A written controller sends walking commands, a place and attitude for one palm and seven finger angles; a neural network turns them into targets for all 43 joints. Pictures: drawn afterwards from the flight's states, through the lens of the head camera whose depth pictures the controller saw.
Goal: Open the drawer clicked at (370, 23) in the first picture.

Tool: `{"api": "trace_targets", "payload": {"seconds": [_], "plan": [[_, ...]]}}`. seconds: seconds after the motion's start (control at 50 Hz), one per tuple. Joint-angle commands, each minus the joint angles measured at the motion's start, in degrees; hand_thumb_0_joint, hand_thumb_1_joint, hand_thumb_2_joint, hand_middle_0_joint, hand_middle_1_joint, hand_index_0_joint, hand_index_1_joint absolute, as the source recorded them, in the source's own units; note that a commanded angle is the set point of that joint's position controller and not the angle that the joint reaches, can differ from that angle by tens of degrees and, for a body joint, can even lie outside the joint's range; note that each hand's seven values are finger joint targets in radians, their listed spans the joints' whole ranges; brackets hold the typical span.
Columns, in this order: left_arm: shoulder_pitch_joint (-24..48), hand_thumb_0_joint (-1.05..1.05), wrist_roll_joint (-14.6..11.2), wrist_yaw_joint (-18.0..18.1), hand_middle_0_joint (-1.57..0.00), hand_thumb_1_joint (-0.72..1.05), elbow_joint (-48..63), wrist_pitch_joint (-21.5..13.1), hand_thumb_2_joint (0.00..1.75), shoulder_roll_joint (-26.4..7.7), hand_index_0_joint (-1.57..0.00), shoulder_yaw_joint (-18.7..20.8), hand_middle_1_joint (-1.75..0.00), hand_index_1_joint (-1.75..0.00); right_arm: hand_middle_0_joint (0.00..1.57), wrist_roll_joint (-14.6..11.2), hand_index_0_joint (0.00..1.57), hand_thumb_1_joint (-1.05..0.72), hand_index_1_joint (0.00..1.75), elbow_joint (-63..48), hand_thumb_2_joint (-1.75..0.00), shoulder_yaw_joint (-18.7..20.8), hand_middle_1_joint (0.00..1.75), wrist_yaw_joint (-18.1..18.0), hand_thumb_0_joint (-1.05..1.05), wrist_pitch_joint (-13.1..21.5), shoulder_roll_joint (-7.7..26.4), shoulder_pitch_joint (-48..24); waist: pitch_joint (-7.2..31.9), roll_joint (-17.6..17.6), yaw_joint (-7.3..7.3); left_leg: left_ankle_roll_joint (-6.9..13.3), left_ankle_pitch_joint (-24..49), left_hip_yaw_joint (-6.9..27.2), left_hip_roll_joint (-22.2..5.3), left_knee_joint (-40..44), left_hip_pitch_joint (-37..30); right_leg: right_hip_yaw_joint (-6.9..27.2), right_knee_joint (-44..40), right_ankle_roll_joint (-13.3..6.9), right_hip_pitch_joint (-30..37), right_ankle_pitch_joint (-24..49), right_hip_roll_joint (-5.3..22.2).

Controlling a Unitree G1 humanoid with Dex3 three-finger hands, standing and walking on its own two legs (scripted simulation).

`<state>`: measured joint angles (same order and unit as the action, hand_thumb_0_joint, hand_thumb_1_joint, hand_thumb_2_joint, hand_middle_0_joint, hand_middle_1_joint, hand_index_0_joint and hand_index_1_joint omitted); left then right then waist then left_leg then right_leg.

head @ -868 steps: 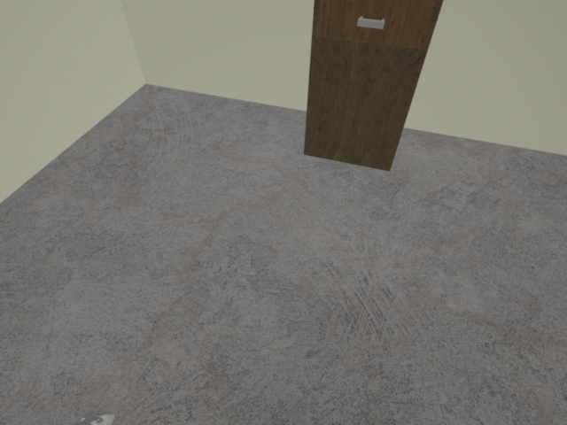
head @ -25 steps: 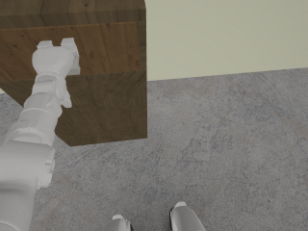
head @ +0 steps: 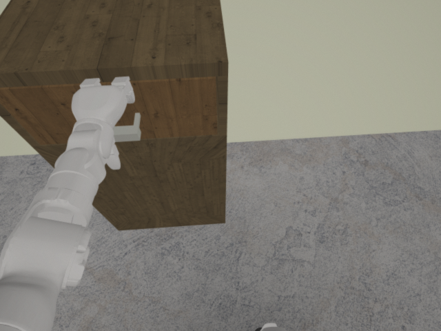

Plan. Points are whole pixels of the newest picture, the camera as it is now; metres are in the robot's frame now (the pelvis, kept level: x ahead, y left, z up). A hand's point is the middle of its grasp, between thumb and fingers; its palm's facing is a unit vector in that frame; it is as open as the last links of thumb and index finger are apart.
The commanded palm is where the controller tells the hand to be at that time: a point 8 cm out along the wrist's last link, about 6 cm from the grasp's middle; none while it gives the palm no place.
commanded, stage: lift the fingers back up to retry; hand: left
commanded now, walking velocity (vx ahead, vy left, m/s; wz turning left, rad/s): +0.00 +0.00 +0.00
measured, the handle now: (116, 126) +0.54 +0.21 +0.01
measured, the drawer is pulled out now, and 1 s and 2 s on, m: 0.00 0.00 0.00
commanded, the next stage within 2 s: re-aim the fingers above the handle in 0.16 s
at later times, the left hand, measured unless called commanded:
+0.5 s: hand (105, 126) +0.49 +0.20 +0.07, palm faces -0.02 +0.01 -1.00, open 13.8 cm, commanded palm +0.47 +0.20 +0.12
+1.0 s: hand (109, 124) +0.49 +0.19 +0.07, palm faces -0.03 +0.02 -1.00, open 13.8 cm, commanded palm +0.47 +0.19 +0.12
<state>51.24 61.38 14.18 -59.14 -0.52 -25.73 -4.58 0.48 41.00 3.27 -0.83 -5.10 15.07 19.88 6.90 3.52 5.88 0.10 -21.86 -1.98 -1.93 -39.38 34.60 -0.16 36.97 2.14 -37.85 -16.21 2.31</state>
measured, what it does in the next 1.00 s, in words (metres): stands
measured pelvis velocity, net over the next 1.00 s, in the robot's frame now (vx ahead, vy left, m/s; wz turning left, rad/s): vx -0.01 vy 0.00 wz -0.01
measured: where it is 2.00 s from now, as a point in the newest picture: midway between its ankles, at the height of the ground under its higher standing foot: outside the picture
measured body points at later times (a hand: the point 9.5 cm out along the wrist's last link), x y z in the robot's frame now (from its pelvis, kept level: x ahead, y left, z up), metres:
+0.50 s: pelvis +0.00 -0.01 +0.00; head +0.09 -0.02 +0.45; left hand +0.48 +0.20 +0.12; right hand +0.05 -0.29 -0.13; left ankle -0.04 +0.12 -0.72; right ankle +0.00 -0.15 -0.72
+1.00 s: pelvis -0.01 +0.00 +0.00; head +0.08 -0.02 +0.44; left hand +0.49 +0.19 +0.12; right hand +0.00 -0.28 -0.13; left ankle -0.04 +0.12 -0.72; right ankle +0.00 -0.15 -0.72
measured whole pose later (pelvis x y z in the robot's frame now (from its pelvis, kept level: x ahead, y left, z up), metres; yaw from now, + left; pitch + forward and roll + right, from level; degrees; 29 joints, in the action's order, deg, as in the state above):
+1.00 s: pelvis -0.01 +0.00 +0.00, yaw +0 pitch +16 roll +0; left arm 52.0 62.7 14.9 -61.9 -1.2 -26.8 -3.9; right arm 0.4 41.9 3.3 -1.3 -4.2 15.0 20.1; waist 6.0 3.1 6.0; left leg -0.1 -20.3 -2.7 -1.9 -37.2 32.8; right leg 0.6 35.9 1.9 -36.9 -15.0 2.2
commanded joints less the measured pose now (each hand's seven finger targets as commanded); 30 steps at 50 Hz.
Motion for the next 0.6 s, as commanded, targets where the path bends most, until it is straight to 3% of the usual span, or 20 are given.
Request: {"api": "trace_targets", "payload": {"seconds": [0.0, 0.02, 0.06, 0.08, 0.2, 0.28, 0.32, 0.38, 0.42, 0.44, 0.48, 0.52, 0.58], "plan": [[23.2, 0.0, -0.4, 1.6, -0.3, -0.5, 12.0, -0.4, 0.3, -13.9, -0.3, 4.5, -1.2, -1.2, 0.2, 0.3, 0.2, -0.9, 0.3, -3.7, -0.9, 3.1, 0.3, -1.0, 0.0, 0.5, 8.7, 6.4, 23.7, -1.5, -0.21, 1.4, 33.4, 0.0, 2.6, 3.3, -13.2, -2.5, -1.5, -3.4, 17.5, 24.8, -4.4], [21.8, 0.0, -0.5, 1.4, -0.3, -0.5, 10.4, -0.3, 0.3, -14.1, -0.3, 4.9, -1.2, -1.2, 0.2, 0.2, 0.2, -0.9, 0.3, -3.7, -0.9, 3.1, 0.3, -1.0, 0.0, 0.3, 8.8, 6.2, 22.4, -3.2, -0.29, 1.5, 32.5, -0.2, 2.7, 3.6, -12.2, -2.4, -1.8, -3.4, 18.2, 25.0, -4.4], [20.4, 0.0, -0.4, 1.2, -0.3, -0.5, 10.3, -0.4, 0.3, -14.4, -0.3, 5.1, -1.2, -1.2, 0.2, 0.1, 0.2, -0.9, 0.3, -4.0, -0.9, 3.0, 0.3, -1.0, 0.0, 0.2, 8.9, 5.6, 21.4, -3.2, -0.85, 1.5, 29.8, -0.7, 2.9, 4.4, -11.0, -2.3, -2.0, -3.4, 18.7, 24.3, -4.3], [21.4, 0.0, -0.2, 1.1, -0.3, -0.5, 11.4, -0.6, 0.3, -13.2, -0.3, 3.8, -1.2, -1.2, 0.2, 0.1, 0.2, -0.9, 0.3, -4.1, -0.9, 3.1, 0.3, -1.1, 0.0, 0.2, 8.8, 5.3, 21.5, -3.4, -0.23, 1.6, 30.1, -0.7, 2.8, 4.4, -11.6, -2.3, -2.2, -3.3, 18.5, 24.6, -4.2], [23.1, 0.0, -0.4, 1.1, -0.3, -0.5, 15.8, -2.8, 0.3, -12.1, -0.3, 3.2, -1.2, -1.2, 0.2, 0.3, 0.2, -0.9, 0.3, -4.4, -0.9, 3.6, 0.3, -1.3, 0.0, 0.4, 8.3, 5.3, 24.4, -1.2, -0.08, 1.6, 32.6, -0.7, 3.1, 3.7, -14.9, -1.9, -2.1, -3.3, 18.9, 26.1, -4.2], [25.1, 0.0, -0.3, 2.3, -0.3, -0.5, 15.4, -3.2, 0.3, -11.4, -0.3, 2.7, -1.2, -1.2, 0.2, 0.5, 0.2, -0.9, 0.3, -3.6, -0.9, 3.7, 0.3, -1.2, 0.0, 0.6, 8.2, 5.2, 22.7, -0.8, 0.75, 1.5, 31.6, -0.4, 3.2, 3.5, -15.0, -2.1, -2.3, -3.3, 17.3, 25.0, -4.3], [25.4, 0.0, -0.2, 3.1, -0.3, -0.5, 15.6, -3.3, 0.3, -16.0, -0.3, 6.5, -1.2, -1.2, 0.2, 0.7, 0.2, -0.9, 0.3, -3.5, -0.9, 3.6, 0.3, -1.4, 0.0, 0.6, 8.5, 4.8, 25.1, -2.3, -0.31, 1.6, 30.9, -0.8, 3.5, 3.6, -13.6, -1.6, -1.9, -3.3, 20.3, 26.1, -4.1], [24.5, 0.0, 0.5, 3.7, -0.3, -0.5, 11.6, -1.7, 0.3, -14.6, -0.3, 4.9, -1.2, -1.2, 0.2, 0.4, 0.2, -0.9, 0.3, -3.2, -0.9, 3.2, 0.3, -1.3, 0.0, 0.6, 8.3, 4.5, 21.8, -1.8, 0.14, 1.5, 27.5, -1.1, 3.6, 4.3, -11.1, -1.8, -2.2, -3.3, 18.9, 24.5, -4.0], [25.1, 0.0, 0.7, 3.5, -0.3, -0.5, 12.0, -1.4, 0.3, -16.3, -0.3, 6.2, -1.2, -1.2, 0.2, 0.4, 0.2, -0.9, 0.3, -3.5, -0.9, 3.2, 0.3, -1.4, 0.0, 0.7, 8.5, 4.1, 23.5, -2.2, -0.44, 1.7, 28.2, -1.1, 3.8, 4.1, -11.2, -1.5, -2.0, -3.4, 20.4, 25.1, -4.0], [25.2, 0.0, 0.8, 3.3, -0.3, -0.5, 12.5, -1.4, 0.3, -15.5, -0.3, 5.3, -1.2, -1.2, 0.2, 0.5, 0.2, -0.9, 0.3, -3.6, -0.9, 3.4, 0.3, -1.4, 0.0, 0.8, 8.4, 4.4, 24.8, -0.9, -0.18, 1.6, 28.8, -1.2, 3.6, 4.0, -12.2, -1.5, -1.8, -3.3, 20.4, 25.5, -4.0], [24.7, 0.0, 0.5, 2.5, -0.3, -0.5, 10.9, -0.9, 0.3, -12.1, -0.3, 2.7, -1.2, -1.2, 0.2, 0.2, 0.2, -0.9, 0.3, -3.6, -0.9, 3.5, 0.3, -1.4, 0.0, 0.9, 8.4, 4.7, 22.7, -1.8, 0.74, 1.6, 27.8, -1.1, 3.4, 4.2, -12.5, -1.8, -2.5, -3.3, 18.4, 23.9, -4.2], [26.0, 0.0, -0.1, 1.6, -0.3, -0.5, 10.4, -1.3, 0.3, -12.1, -0.3, 2.6, -1.2, -1.2, 0.2, 0.1, 0.2, -0.9, 0.3, -3.4, -0.9, 3.5, 0.3, -1.5, 0.0, 1.0, 8.6, 4.9, 21.3, -3.1, 1.38, 1.7, 26.5, -0.9, 3.3, 4.4, -12.4, -1.7, -3.1, -3.2, 17.8, 22.6, -4.2], [25.0, 0.0, 0.1, 1.0, -0.3, -0.5, 11.7, -2.8, 0.3, -14.2, -0.3, 4.2, -1.2, -1.2, 0.2, 0.2, 0.2, -0.9, 0.3, -3.6, -0.9, 3.5, 0.3, -1.8, 0.0, 1.1, 8.6, 5.4, 23.7, -2.2, 0.26, 1.7, 27.1, -0.7, 3.4, 4.4, -12.5, -1.6, -2.5, -3.3, 18.8, 23.1, -4.1]]}}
